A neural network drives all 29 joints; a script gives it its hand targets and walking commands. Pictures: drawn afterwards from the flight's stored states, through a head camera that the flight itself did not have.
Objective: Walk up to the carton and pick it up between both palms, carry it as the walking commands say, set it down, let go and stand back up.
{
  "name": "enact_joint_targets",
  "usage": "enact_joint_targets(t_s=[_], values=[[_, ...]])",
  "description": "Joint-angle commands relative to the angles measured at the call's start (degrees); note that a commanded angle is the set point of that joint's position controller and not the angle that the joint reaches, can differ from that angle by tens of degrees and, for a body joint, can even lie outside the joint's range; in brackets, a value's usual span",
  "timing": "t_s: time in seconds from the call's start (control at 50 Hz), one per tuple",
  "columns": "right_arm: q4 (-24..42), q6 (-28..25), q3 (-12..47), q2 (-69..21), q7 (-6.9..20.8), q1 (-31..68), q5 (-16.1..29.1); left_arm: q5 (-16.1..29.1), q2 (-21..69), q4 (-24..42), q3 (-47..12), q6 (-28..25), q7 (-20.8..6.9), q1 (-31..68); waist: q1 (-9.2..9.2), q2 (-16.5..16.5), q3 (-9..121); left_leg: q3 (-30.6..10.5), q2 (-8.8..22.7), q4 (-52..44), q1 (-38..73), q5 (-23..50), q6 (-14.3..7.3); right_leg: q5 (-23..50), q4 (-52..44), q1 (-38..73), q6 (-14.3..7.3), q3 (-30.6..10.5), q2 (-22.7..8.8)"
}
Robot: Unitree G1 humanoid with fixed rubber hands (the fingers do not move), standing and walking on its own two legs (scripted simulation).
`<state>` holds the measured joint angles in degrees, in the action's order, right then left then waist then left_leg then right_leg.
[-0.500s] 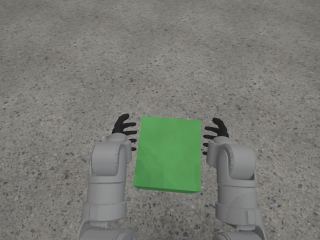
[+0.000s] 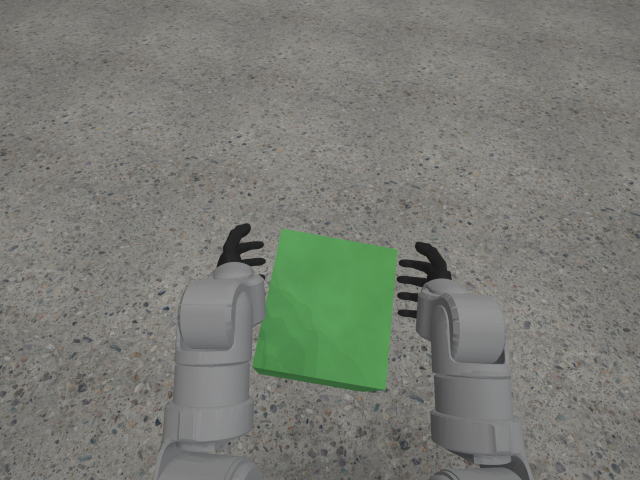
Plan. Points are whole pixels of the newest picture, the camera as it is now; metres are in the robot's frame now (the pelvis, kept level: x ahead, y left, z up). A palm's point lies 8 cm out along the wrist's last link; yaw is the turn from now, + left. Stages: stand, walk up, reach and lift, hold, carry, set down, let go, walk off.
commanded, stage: carry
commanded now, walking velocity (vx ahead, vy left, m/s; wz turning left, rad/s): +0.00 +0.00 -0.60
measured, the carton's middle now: (324, 315) +0.34 +0.03 -0.02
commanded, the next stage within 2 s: none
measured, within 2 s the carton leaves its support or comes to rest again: neither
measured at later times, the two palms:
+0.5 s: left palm (322, 329) +0.26 +0.03 +0.08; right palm (550, 394) +0.21 -0.20 +0.09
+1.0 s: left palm (485, 440) +0.16 -0.13 +0.08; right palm out of the picture +0.01 -0.31 +0.07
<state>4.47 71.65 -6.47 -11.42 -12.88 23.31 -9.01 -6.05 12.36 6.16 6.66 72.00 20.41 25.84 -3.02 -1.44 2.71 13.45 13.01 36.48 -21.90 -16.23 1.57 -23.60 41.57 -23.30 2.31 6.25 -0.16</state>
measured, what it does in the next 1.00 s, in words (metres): walks backwards, turning right: right foot, then left foot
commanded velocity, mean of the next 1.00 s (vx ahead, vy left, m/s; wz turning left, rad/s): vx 0.00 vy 0.00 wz -0.60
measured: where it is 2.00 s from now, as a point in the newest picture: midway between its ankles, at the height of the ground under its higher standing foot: outside the picture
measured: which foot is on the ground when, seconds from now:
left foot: down 0.00-0.04, up 0.06-0.46, down 0.48-0.86, up 0.88-1.00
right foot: up 0.00-0.02, down 0.04-0.50, up 0.52-0.84, down 0.86-1.00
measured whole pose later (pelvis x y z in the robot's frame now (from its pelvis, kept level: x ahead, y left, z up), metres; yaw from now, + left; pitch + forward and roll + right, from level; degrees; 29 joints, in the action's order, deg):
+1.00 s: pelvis -0.15 -0.03 +0.00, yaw -33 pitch +3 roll +0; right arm 5.0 73.4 -7.4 -10.9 -21.5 22.1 -5.2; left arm -9.2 12.5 -0.2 5.7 70.1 12.8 26.0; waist 2.5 -2.1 2.1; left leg 5.2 7.9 63.0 -33.6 -31.3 5.8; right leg -14.5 34.7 -23.7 -2.9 4.8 0.7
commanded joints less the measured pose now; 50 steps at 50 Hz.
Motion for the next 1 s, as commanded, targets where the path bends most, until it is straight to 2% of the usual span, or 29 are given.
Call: enact_joint_targets(t_s=[0.0,0.02,0.04,0.06,0.08,0.1,0.16,0.22,0.28,0.34,0.42,0.44,0.46,0.48,0.5,0.52,0.54,0.56,0.6,0.64,0.76,0.8,0.82,0.84,0.86,0.88,0.9,0.94,0.98], values=[[6.3,-2.5,30.5,-59.4,17.2,27.3,23.9,24.5,62.8,-4.2,-32.1,0.0,-26.2,22.8,3.26,-8.4,22.4,-4.7,7.8,0.6,16.0,23.0,-1.1,12.0,-18.8,6.7,-0.8,3.1,1.2],[5.3,-2.5,30.4,-59.2,17.4,28.3,24.0,24.2,62.7,-4.8,-31.3,0.0,-26.4,22.8,2.88,-1.9,22.3,-3.4,5.5,6.4,6.4,11.5,1.6,18.6,-20.4,15.0,-1.6,-4.3,-5.1],[5.2,-1.9,31.5,-60.0,17.6,29.4,24.5,22.4,62.4,-7.2,-29.9,-0.6,-26.4,20.9,2.25,17.7,22.6,-1.6,-2.9,16.0,-13.0,-16.9,5.2,50.3,-15.9,25.9,-8.3,-23.1,-17.6],[6.2,-1.9,33.4,-61.4,17.8,31.9,26.1,22.9,63.2,-5.9,-30.5,-1.0,-26.5,20.9,2.81,18.8,21.7,-6.5,-5.3,23.4,-18.4,-25.0,5.1,65.7,-14.2,26.8,-12.3,-26.6,-19.9],[6.7,-2.1,34.7,-62.8,17.9,32.9,27.5,22.7,63.2,-4.2,-30.5,-1.4,-26.4,21.6,3.03,13.8,22.7,-9.7,-5.1,27.4,-19.1,-23.2,4.1,62.6,-13.4,27.7,-12.4,-23.8,-19.1],[7.4,-2.2,35.5,-63.2,18.1,34.0,28.7,21.9,63.2,-3.2,-30.1,-1.9,-26.1,21.8,2.87,10.5,22.9,-10.7,-5.1,29.3,-19.9,-19.5,3.6,54.4,-13.7,26.9,-11.5,-21.1,-17.6],[8.9,-2.1,36.1,-64.3,18.8,36.7,32.0,20.4,62.6,1.6,-28.9,-3.3,-24.7,24.0,2.61,9.4,23.2,-10.8,-5.4,29.1,-18.4,-12.1,3.8,39.7,-15.1,24.2,-10.8,-16.9,-12.9],[6.2,-1.7,34.6,-64.6,18.5,35.2,32.1,19.9,61.0,4.2,-28.4,-3.8,-23.9,25.3,2.46,8.4,24.3,-11.0,-6.6,26.0,-16.2,-11.0,3.7,34.2,-16.4,23.3,-11.6,-19.4,-12.7],[3.2,-1.5,32.7,-64.7,18.3,33.1,30.7,19.7,60.1,3.8,-28.7,-3.3,-23.9,25.7,2.47,8.1,24.8,-11.2,-7.8,21.4,-14.2,-10.8,3.0,32.5,-17.2,22.3,-12.1,-22.8,-13.2],[2.1,-1.5,31.7,-64.7,18.2,31.8,29.5,20.0,59.9,3.7,-29.6,-2.9,-24.1,25.8,2.32,8.3,25.2,-10.8,-9.4,15.5,-10.5,-11.0,2.3,35.7,-17.1,21.0,-12.1,-25.0,-13.2],[2.9,-1.7,31.5,-64.4,17.9,30.0,28.3,20.8,59.8,4.7,-31.9,-2.3,-24.4,25.1,2.05,9.6,25.9,-8.9,-12.3,0.9,0.5,-9.0,1.6,39.0,-15.7,17.0,-10.0,-25.3,-11.1],[3.1,-1.8,31.6,-64.5,17.9,29.1,27.9,21.1,59.9,4.9,-32.6,-2.2,-24.4,24.9,2.61,8.7,26.5,-7.6,-12.1,-7.3,7.1,-4.2,1.4,37.9,-13.9,14.6,-8.3,-23.3,-9.3],[3.2,-1.9,31.7,-64.6,17.9,28.2,27.6,21.3,60.0,4.7,-33.3,-2.0,-24.4,24.5,3.06,7.3,27.1,-8.0,-9.7,-13.6,16.6,1.4,1.0,33.1,-12.0,8.4,-6.0,-21.2,-7.4],[3.6,-2.1,31.5,-63.9,18.0,27.1,27.2,21.6,60.6,4.6,-33.9,-1.8,-24.6,23.8,3.33,-1.2,26.3,-17.9,0.2,-17.3,24.5,0.8,-2.4,19.6,-5.8,-2.9,-3.0,-16.0,-2.5],[3.5,-2.7,30.5,-63.3,18.1,25.9,26.3,22.8,60.5,6.9,-35.5,-1.5,-25.1,26.8,4.51,-19.5,23.5,-32.0,16.2,-19.0,24.4,13.7,-11.6,-6.9,10.6,-16.1,-0.2,-5.3,4.6],[5.3,-2.7,31.8,-64.0,18.2,26.7,27.1,23.4,61.0,6.3,-35.9,-1.6,-25.1,27.5,3.86,-13.7,23.2,-29.2,18.3,-16.3,22.9,25.7,-13.9,-9.6,23.3,-16.1,-0.2,-6.8,0.4],[6.0,-2.6,32.0,-63.8,18.1,26.7,26.5,24.3,61.9,5.9,-36.3,-1.6,-25.4,27.6,3.79,-7.2,22.2,-24.9,15.3,-14.8,20.4,26.8,-13.2,-7.2,29.2,-15.1,-0.4,-7.4,-0.5],[7.6,-2.7,32.2,-63.5,18.0,27.2,26.1,25.5,62.4,6.6,-36.8,-1.7,-25.7,28.7,3.61,-3.4,20.9,-20.2,12.3,-14.5,18.3,23.3,-11.6,-2.9,32.6,-15.4,-0.1,-6.9,-0.9],[9.0,-2.8,31.6,-61.8,17.5,26.9,25.4,26.6,62.5,5.9,-37.7,-1.3,-25.9,28.4,3.26,-4.8,19.7,-13.1,8.0,-13.0,18.8,22.0,-8.1,1.2,29.8,-16.0,0.7,-4.8,-0.9],[9.5,-2.6,31.1,-60.4,17.2,27.4,25.2,26.9,62.3,3.7,-37.4,-0.9,-25.9,27.7,3.38,-8.0,19.5,-9.9,6.7,-10.9,20.3,25.5,-6.9,-0.2,22.2,-14.9,1.3,-2.1,-0.2],[7.0,-1.9,30.3,-59.8,17.2,27.3,24.4,24.9,62.7,-2.6,-33.9,0.4,-25.7,25.0,4.53,-13.6,21.6,-9.2,10.4,-7.2,21.0,30.5,-6.3,-2.6,2.3,-6.4,0.6,2.5,0.7],[6.1,-1.8,30.4,-59.9,17.2,27.8,24.2,24.0,62.8,-4.2,-32.4,0.5,-25.9,24.2,4.08,-12.8,22.4,-7.8,10.6,-3.6,20.5,29.4,-3.9,2.6,-8.3,-1.6,-0.2,3.8,1.2],[5.4,-1.9,30.3,-59.8,17.2,27.8,24.3,23.8,62.9,-4.9,-31.7,0.5,-26.1,24.1,3.55,-10.1,22.2,-5.6,9.5,-1.1,16.9,24.0,-1.3,9.3,-15.9,4.0,-0.7,4.4,1.2],[4.7,-1.9,30.2,-59.6,17.3,28.6,24.4,23.6,62.8,-5.4,-30.9,0.4,-26.3,24.2,3.21,-3.9,21.5,-3.0,6.9,4.3,9.4,15.2,1.5,13.3,-20.0,11.0,-1.2,-0.3,-2.6],[3.8,-1.7,30.2,-59.5,17.5,29.4,24.3,22.8,62.5,-6.8,-29.8,0.3,-26.5,23.3,2.79,8.7,21.1,-2.4,1.6,12.1,-7.4,-11.7,4.3,29.3,-19.3,20.6,-4.7,-15.2,-13.1],[6.0,-1.3,33.4,-61.0,17.7,33.1,26.4,21.4,62.6,-8.0,-28.6,-0.6,-26.4,21.1,2.31,22.4,20.6,-4.3,-5.8,21.2,-20.1,-26.4,6.6,53.9,-17.1,25.1,-11.7,-29.1,-20.8],[6.0,-1.5,34.4,-62.3,17.8,34.3,27.4,22.3,62.9,-5.5,-29.8,-1.0,-26.4,22.1,3.15,15.7,21.7,-9.8,-4.9,27.7,-20.1,-24.8,5.2,60.1,-14.4,26.8,-11.6,-25.9,-20.0],[7.4,-1.8,36.2,-63.4,18.3,35.4,29.8,20.9,62.9,-3.3,-29.4,-2.0,-25.7,22.5,2.89,9.5,22.9,-11.6,-4.6,31.4,-20.7,-17.3,4.3,47.3,-13.6,25.1,-10.3,-19.1,-16.6],[8.9,-1.8,36.6,-64.1,18.6,37.3,32.1,20.2,62.7,0.2,-28.7,-3.1,-24.7,24.2,2.65,9.0,23.5,-11.4,-5.0,30.8,-18.9,-12.3,4.4,40.2,-14.2,23.3,-10.1,-16.0,-13.3]])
